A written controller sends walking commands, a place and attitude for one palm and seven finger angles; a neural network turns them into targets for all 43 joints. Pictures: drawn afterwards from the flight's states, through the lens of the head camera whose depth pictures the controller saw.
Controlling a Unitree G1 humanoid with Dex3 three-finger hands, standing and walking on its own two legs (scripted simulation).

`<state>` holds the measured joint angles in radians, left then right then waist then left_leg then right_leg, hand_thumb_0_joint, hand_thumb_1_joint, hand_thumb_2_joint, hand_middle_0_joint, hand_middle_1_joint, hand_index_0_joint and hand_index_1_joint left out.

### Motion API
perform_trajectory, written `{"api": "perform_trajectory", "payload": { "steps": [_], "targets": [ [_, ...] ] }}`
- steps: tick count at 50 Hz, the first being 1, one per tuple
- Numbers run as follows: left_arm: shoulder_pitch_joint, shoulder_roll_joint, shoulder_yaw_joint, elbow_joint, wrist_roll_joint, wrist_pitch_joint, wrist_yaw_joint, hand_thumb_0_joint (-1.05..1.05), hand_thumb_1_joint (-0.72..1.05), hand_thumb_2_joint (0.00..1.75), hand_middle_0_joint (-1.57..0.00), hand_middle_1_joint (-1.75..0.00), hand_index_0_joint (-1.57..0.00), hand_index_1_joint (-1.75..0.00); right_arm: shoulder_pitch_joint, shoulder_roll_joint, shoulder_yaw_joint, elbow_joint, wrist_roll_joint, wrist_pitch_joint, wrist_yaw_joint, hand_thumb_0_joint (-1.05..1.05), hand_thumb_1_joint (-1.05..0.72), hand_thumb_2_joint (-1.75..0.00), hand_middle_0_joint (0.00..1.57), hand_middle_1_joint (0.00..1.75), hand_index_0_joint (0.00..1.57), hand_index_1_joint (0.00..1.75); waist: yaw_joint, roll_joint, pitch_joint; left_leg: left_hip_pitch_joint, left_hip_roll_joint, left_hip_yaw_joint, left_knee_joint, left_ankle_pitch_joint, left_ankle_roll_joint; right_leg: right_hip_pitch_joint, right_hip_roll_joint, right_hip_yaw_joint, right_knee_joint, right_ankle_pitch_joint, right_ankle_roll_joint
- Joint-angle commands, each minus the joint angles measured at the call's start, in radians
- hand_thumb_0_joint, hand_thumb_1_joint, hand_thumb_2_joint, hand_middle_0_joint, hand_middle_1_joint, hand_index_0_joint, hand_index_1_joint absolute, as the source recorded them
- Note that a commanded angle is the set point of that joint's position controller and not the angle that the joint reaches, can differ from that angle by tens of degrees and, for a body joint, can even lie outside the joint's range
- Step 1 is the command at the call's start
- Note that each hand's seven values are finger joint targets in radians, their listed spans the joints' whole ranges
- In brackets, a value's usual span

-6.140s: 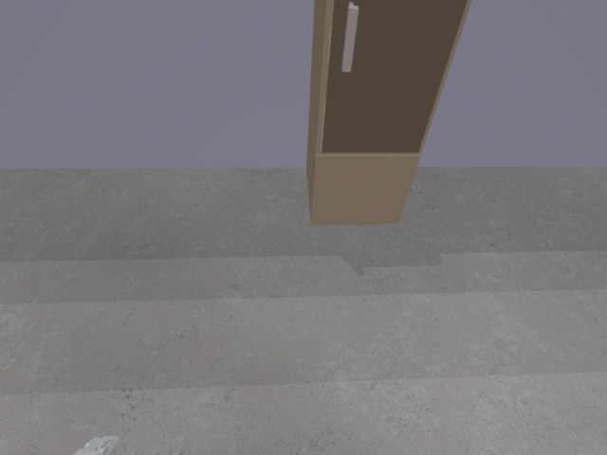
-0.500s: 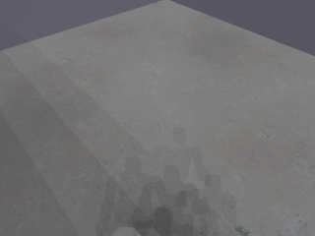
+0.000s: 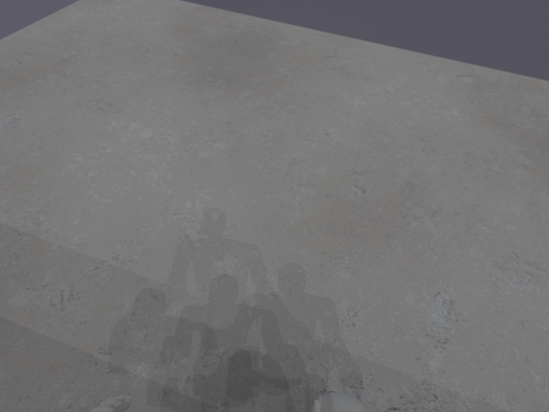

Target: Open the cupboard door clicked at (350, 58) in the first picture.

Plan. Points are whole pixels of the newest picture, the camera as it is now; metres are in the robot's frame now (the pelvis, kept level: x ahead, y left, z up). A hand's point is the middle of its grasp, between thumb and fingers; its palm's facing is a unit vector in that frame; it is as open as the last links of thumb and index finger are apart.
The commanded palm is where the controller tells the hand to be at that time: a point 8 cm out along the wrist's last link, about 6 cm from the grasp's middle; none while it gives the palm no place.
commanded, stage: walk to a spot facing it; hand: left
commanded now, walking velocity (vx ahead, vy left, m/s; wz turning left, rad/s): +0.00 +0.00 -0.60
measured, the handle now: out of the picture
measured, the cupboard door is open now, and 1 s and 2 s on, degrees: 0 0 0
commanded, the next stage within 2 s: turn to face it in 0.06 s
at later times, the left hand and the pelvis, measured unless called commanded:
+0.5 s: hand (194, 402) +0.16 +0.13 -0.18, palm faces -0.02 -0.99 -0.15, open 7.3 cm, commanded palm none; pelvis +0.05 -0.03 -0.01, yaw -2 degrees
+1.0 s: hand out of the picture +0.08 +0.19 -0.16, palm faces +0.25 -0.93 -0.26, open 7.4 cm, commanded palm none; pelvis +0.02 -0.04 +0.00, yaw +13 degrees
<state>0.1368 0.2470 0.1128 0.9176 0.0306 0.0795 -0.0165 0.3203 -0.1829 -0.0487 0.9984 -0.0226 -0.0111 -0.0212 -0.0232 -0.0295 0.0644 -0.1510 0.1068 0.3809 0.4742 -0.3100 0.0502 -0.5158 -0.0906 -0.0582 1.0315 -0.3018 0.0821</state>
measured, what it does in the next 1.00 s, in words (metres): steps on the spot: right foot, then left foot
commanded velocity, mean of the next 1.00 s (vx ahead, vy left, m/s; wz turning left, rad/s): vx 0.00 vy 0.00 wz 0.44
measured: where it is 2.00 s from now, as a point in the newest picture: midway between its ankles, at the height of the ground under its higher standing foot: outside the picture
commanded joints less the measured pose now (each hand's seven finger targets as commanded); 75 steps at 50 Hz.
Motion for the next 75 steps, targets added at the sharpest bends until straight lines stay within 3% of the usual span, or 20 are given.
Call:
{"api": "perform_trajectory", "payload": {
  "steps": [1, 6, 7, 8, 9, 15, 22, 25, 27, 28, 34, 45, 52, 53, 54, 55, 56, 59, 69, 75],
  "targets": [
    [-0.066, -0.005, -0.024, -0.100, -0.004, -0.025, -0.005, 0.00, 0.90, 0.90, -0.20, -0.30, -0.20, -0.30, 0.054, -0.170, -0.046, -0.046, -0.007, -0.009, -0.002, 0.00, -0.90, -0.90, 0.20, 0.30, 0.20, 0.30, -0.029, 0.184, -0.034, 0.115, 0.309, -0.155, -0.103, 0.558, 0.066, -0.015, 0.002, -0.040, -0.170, -0.070, -0.020],
    [0.043, 0.041, -0.018, -0.091, -0.005, -0.062, 0.005, 0.00, 0.90, 0.90, -0.20, -0.30, -0.20, -0.30, 0.045, -0.199, -0.058, -0.060, 0.000, 0.000, 0.012, 0.00, -0.90, -0.90, 0.20, 0.30, 0.20, 0.30, 0.035, 0.150, -0.135, 0.094, 0.297, -0.068, 0.160, 0.664, -0.021, 0.253, 0.056, -0.069, -0.495, 0.054, -0.077],
    [0.143, 0.116, -0.004, -0.063, 0.000, -0.079, 0.014, 0.00, 0.90, 0.90, -0.20, -0.30, -0.20, -0.30, 0.049, -0.183, -0.054, -0.079, 0.012, 0.004, 0.021, 0.00, -0.90, -0.90, 0.20, 0.30, 0.20, 0.30, 0.084, -0.011, -0.210, -0.085, 0.253, -0.043, 0.377, 0.496, -0.076, 0.487, -0.043, 0.068, -0.591, 0.306, -0.129],
    [0.217, 0.238, 0.018, -0.041, 0.000, -0.092, 0.032, 0.00, 0.90, 0.90, -0.20, -0.30, -0.20, -0.30, 0.021, -0.096, -0.028, -0.132, 0.013, 0.010, 0.025, 0.00, -0.90, -0.90, 0.20, 0.30, 0.20, 0.30, 0.105, -0.289, -0.238, -0.414, 0.073, -0.077, 0.636, -0.267, -0.141, 0.643, -0.319, 0.466, -0.609, 0.796, -0.253],
    [0.227, 0.235, 0.013, -0.024, -0.020, -0.084, 0.045, 0.00, 0.90, 0.90, -0.20, -0.30, -0.20, -0.30, -0.022, -0.099, -0.023, -0.134, 0.018, 0.025, 0.007, 0.00, -0.90, -0.90, 0.20, 0.30, 0.20, 0.30, 0.107, -0.203, -0.266, -0.426, 0.046, -0.256, 0.722, -0.369, -0.129, 0.614, -0.347, 0.385, -0.594, 0.935, -0.324],
    [-0.004, 0.060, -0.056, -0.030, -0.012, -0.107, 0.055, 0.00, 0.90, 0.90, -0.20, -0.30, -0.20, -0.30, 0.066, -0.040, -0.001, -0.012, 0.010, 0.046, 0.003, 0.00, -0.90, -0.90, 0.20, 0.30, 0.20, 0.30, -0.028, -0.053, -0.119, -0.265, 0.024, -0.344, 0.574, -0.108, -0.121, 0.313, -0.163, 0.043, -0.652, 0.643, -0.218],
    [0.049, 0.086, -0.032, 0.007, -0.005, -0.089, 0.057, 0.00, 0.90, 0.90, -0.20, -0.30, -0.20, -0.30, -0.036, -0.046, -0.012, -0.041, 0.011, 0.042, 0.014, 0.00, -0.90, -0.90, 0.20, 0.30, 0.20, 0.30, 0.027, -0.120, -0.028, -0.259, -0.013, -0.286, 0.335, -0.100, -0.118, 0.341, -0.230, 0.026, -0.637, 0.533, -0.237],
    [0.035, 0.084, -0.022, 0.000, -0.014, -0.076, 0.057, 0.00, 0.90, 0.90, -0.20, -0.30, -0.20, -0.30, 0.017, -0.062, -0.021, -0.040, 0.007, 0.036, 0.021, 0.00, -0.90, -0.90, 0.20, 0.30, 0.20, 0.30, -0.005, -0.034, -0.052, -0.104, -0.019, -0.272, 0.100, 0.111, -0.101, 0.280, -0.206, -0.046, -0.500, 0.385, -0.155],
    [0.065, -0.001, -0.031, -0.040, -0.031, -0.061, 0.050, 0.00, 0.90, 0.90, -0.20, -0.30, -0.20, -0.30, 0.089, -0.204, -0.050, -0.053, -0.005, 0.022, 0.020, 0.00, -0.90, -0.90, 0.20, 0.30, 0.20, 0.30, -0.026, 0.392, -0.077, 0.004, 0.271, -0.715, -0.111, 0.591, 0.069, 0.041, -0.007, -0.130, -0.168, -0.214, -0.018],
    [0.001, 0.018, -0.040, -0.072, -0.020, -0.056, 0.051, 0.00, 0.90, 0.90, -0.20, -0.30, -0.20, -0.30, 0.111, -0.232, -0.057, -0.048, -0.006, 0.027, 0.016, 0.00, -0.90, -0.90, 0.20, 0.30, 0.20, 0.30, -0.052, 0.328, -0.074, -0.040, 0.341, -0.780, -0.164, 0.561, 0.155, 0.027, 0.017, -0.037, 0.035, -0.368, -0.021],
    [0.016, 0.032, -0.020, -0.032, -0.012, -0.055, 0.033, 0.00, 0.90, 0.90, -0.20, -0.30, -0.20, -0.30, -0.035, -0.182, -0.046, -0.101, 0.001, 0.006, -0.002, 0.00, -0.90, -0.90, 0.20, 0.30, 0.20, 0.30, 0.000, 0.128, -0.146, 0.032, 0.153, -0.590, -0.148, 0.437, 0.087, -0.051, -0.004, 0.064, 0.146, -0.077, -0.002],
    [-0.026, 0.053, -0.020, -0.069, -0.018, -0.043, 0.042, 0.00, 0.90, 0.90, -0.20, -0.30, -0.20, -0.30, -0.041, -0.232, -0.072, -0.117, -0.002, 0.032, 0.016, 0.00, -0.90, -0.90, 0.20, 0.30, 0.20, 0.30, -0.026, 0.187, -0.096, -0.050, 0.119, -0.737, -0.193, 0.159, 0.115, 0.031, 0.032, 0.068, -0.100, -0.125, 0.013],
    [0.171, 0.074, -0.012, -0.049, -0.027, -0.052, 0.048, 0.00, 0.90, 0.90, -0.20, -0.30, -0.20, -0.30, -0.151, -0.241, -0.089, -0.171, -0.004, 0.057, 0.028, 0.00, -0.90, -0.90, 0.20, 0.30, 0.20, 0.30, 0.057, 0.192, -0.115, -0.311, 0.019, -0.767, -0.164, -0.047, 0.043, 0.422, 0.091, 0.023, -0.533, -0.015, -0.035],
    [0.217, 0.128, -0.001, -0.049, -0.016, -0.062, 0.053, 0.00, 0.90, 0.90, -0.20, -0.30, -0.20, -0.30, -0.157, -0.201, -0.086, -0.179, 0.003, 0.062, 0.032, 0.00, -0.90, -0.90, 0.20, 0.30, 0.20, 0.30, 0.083, 0.060, -0.117, -0.427, -0.061, -0.688, -0.006, -0.117, -0.016, 0.531, -0.016, 0.122, -0.722, -0.052, -0.070],
    [0.191, 0.240, 0.016, -0.078, 0.006, -0.072, 0.062, 0.00, 0.90, 0.90, -0.20, -0.30, -0.20, -0.30, -0.118, -0.106, -0.071, -0.202, 0.010, 0.062, 0.032, 0.00, -0.90, -0.90, 0.20, 0.30, 0.20, 0.30, 0.077, -0.309, -0.098, -0.603, -0.211, -0.461, 0.350, -0.210, -0.109, 0.534, -0.344, 0.509, -0.902, -0.303, -0.178],
    [0.088, 0.231, -0.002, -0.113, -0.010, -0.065, 0.067, 0.00, 0.90, 0.90, -0.20, -0.30, -0.20, -0.30, -0.159, -0.177, -0.084, -0.207, -0.006, 0.059, 0.032, 0.00, -0.90, -0.90, 0.20, 0.30, 0.20, 0.30, 0.056, -0.234, -0.036, -0.541, -0.147, -0.475, 0.546, -0.231, -0.097, 0.282, -0.424, 0.491, -0.912, -0.291, -0.210],
    [-0.023, 0.191, -0.013, -0.142, -0.010, -0.064, 0.065, 0.00, 0.90, 0.90, -0.20, -0.30, -0.20, -0.30, -0.127, -0.173, -0.085, -0.200, -0.009, 0.068, 0.042, 0.00, -0.90, -0.90, 0.20, 0.30, 0.20, 0.30, -0.009, -0.127, -0.015, -0.467, -0.135, -0.480, 0.657, -0.151, -0.092, 0.162, -0.362, 0.357, -0.899, -0.223, -0.205],
    [-0.059, 0.100, -0.037, -0.139, -0.017, -0.086, 0.055, 0.00, 0.90, 0.90, -0.20, -0.30, -0.20, -0.30, -0.066, -0.158, -0.079, -0.139, -0.008, 0.078, 0.053, 0.00, -0.90, -0.90, 0.20, 0.30, 0.20, 0.30, -0.043, -0.138, 0.030, -0.464, -0.092, -0.419, 0.770, -0.011, -0.118, 0.203, -0.198, 0.129, -0.796, 0.066, -0.140],
    [0.163, 0.155, -0.024, -0.063, 0.000, -0.085, 0.052, 0.00, 0.90, 0.90, -0.20, -0.30, -0.20, -0.30, -0.236, -0.134, -0.050, -0.174, 0.004, 0.074, 0.056, 0.00, -0.90, -0.90, 0.20, 0.30, 0.20, 0.30, 0.071, -0.161, -0.034, -0.411, -0.054, -0.330, 0.472, -0.117, -0.142, 0.438, -0.279, 0.038, -0.701, 0.314, -0.203],
    [0.151, 0.187, -0.007, -0.045, -0.003, -0.074, 0.046, 0.00, 0.90, 0.90, -0.20, -0.30, -0.20, -0.30, -0.173, -0.132, -0.037, -0.164, 0.013, 0.047, 0.049, 0.00, -0.90, -0.90, 0.20, 0.30, 0.20, 0.30, 0.050, -0.196, -0.129, -0.173, -0.084, -0.253, 0.099, -0.034, -0.106, 0.450, -0.283, -0.068, -0.523, 0.501, -0.156]
  ]
}}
